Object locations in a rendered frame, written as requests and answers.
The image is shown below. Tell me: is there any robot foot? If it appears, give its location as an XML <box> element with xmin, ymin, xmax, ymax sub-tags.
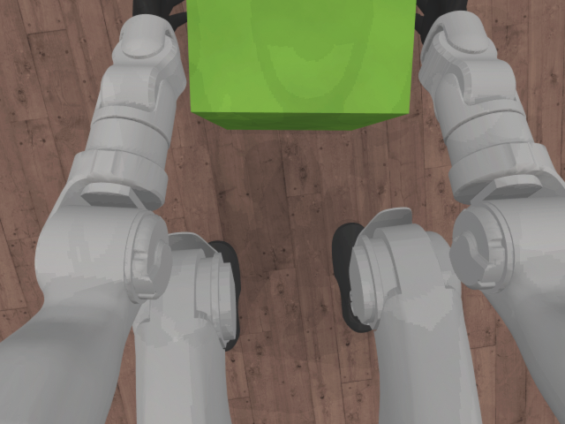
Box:
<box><xmin>208</xmin><ymin>240</ymin><xmax>241</xmax><ymax>352</ymax></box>
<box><xmin>332</xmin><ymin>223</ymin><xmax>372</xmax><ymax>333</ymax></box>

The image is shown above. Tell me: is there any left robot forearm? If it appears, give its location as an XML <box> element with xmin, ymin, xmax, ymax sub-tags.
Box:
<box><xmin>34</xmin><ymin>14</ymin><xmax>186</xmax><ymax>288</ymax></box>

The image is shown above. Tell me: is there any robot right hand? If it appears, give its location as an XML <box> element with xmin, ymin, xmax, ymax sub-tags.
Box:
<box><xmin>415</xmin><ymin>0</ymin><xmax>468</xmax><ymax>45</ymax></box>

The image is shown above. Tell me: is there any robot left upper arm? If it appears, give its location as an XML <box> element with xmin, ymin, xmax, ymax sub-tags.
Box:
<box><xmin>0</xmin><ymin>205</ymin><xmax>173</xmax><ymax>424</ymax></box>

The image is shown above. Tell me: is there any robot right foot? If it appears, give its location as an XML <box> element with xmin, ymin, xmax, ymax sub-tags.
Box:
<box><xmin>332</xmin><ymin>223</ymin><xmax>372</xmax><ymax>333</ymax></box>

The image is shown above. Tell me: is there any robot left hand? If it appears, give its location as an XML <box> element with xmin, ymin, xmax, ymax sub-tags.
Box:
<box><xmin>132</xmin><ymin>0</ymin><xmax>187</xmax><ymax>33</ymax></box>

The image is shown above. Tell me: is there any robot right upper arm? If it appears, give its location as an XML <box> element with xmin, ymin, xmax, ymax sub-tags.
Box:
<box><xmin>449</xmin><ymin>196</ymin><xmax>565</xmax><ymax>424</ymax></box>

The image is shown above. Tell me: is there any robot left foot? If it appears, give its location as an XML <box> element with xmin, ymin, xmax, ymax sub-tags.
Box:
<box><xmin>208</xmin><ymin>240</ymin><xmax>241</xmax><ymax>352</ymax></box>

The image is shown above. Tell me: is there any carton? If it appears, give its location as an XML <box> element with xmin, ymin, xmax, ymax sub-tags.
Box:
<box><xmin>186</xmin><ymin>0</ymin><xmax>417</xmax><ymax>131</ymax></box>

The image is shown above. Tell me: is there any right robot forearm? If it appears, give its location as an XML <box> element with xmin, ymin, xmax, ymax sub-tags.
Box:
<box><xmin>418</xmin><ymin>11</ymin><xmax>565</xmax><ymax>205</ymax></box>

